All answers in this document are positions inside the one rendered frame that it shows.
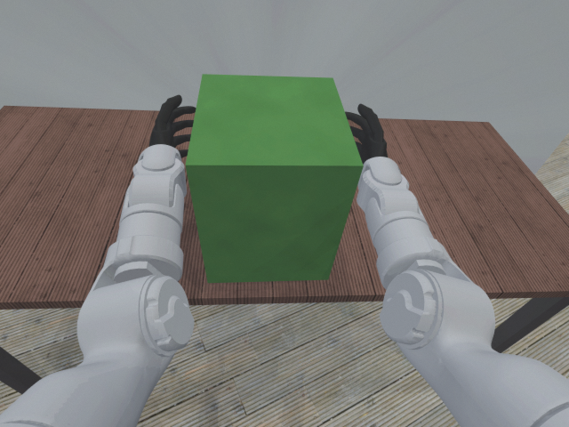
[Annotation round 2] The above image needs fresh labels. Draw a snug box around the left robot forearm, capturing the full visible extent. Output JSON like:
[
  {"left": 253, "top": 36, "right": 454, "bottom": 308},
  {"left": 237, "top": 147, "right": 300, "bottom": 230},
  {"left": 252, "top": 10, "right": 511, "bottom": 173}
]
[{"left": 77, "top": 144, "right": 187, "bottom": 349}]

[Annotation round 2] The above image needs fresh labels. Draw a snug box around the right robot forearm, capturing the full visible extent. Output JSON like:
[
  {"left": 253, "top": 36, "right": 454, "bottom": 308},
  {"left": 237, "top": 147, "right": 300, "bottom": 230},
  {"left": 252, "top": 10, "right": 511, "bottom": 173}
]
[{"left": 357, "top": 157, "right": 473, "bottom": 290}]

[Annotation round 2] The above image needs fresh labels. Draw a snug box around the right robot hand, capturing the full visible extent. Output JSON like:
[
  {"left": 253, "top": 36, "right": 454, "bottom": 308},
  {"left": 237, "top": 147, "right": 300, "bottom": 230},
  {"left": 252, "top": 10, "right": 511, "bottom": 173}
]
[{"left": 345, "top": 104, "right": 388, "bottom": 164}]

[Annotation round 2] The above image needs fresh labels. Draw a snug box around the carton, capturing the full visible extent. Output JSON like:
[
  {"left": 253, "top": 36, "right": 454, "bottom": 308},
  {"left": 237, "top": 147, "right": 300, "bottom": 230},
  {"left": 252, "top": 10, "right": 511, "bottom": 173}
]
[{"left": 186, "top": 74, "right": 364, "bottom": 283}]

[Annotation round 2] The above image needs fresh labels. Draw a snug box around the table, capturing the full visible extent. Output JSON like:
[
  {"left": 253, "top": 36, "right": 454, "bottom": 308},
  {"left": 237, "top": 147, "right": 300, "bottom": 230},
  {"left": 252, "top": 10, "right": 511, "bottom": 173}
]
[{"left": 0, "top": 106, "right": 569, "bottom": 394}]

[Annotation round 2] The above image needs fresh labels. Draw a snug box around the left robot hand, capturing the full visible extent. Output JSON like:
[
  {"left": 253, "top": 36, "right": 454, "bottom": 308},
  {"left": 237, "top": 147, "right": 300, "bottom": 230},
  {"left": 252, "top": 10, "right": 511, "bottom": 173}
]
[{"left": 149, "top": 95, "right": 196, "bottom": 158}]

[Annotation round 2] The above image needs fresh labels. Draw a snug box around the right robot upper arm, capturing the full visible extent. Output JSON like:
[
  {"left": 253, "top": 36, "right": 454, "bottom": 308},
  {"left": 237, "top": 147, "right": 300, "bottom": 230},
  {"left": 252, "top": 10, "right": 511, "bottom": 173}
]
[{"left": 380, "top": 269, "right": 569, "bottom": 427}]

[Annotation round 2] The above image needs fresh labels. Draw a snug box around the left robot upper arm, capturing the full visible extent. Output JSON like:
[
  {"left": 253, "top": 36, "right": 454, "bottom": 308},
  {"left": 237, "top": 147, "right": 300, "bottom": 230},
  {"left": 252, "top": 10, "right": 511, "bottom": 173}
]
[{"left": 0, "top": 274, "right": 195, "bottom": 427}]

